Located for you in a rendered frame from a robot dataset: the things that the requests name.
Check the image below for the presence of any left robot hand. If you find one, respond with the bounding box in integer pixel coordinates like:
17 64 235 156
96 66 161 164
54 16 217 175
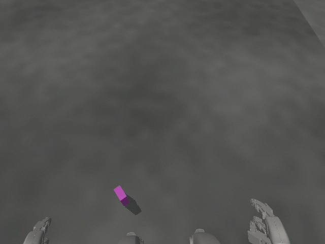
23 217 51 244

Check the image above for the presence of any right robot hand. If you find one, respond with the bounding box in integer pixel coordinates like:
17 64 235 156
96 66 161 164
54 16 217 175
247 199 290 244

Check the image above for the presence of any carton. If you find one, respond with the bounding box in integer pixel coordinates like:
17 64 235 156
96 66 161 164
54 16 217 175
114 185 129 206

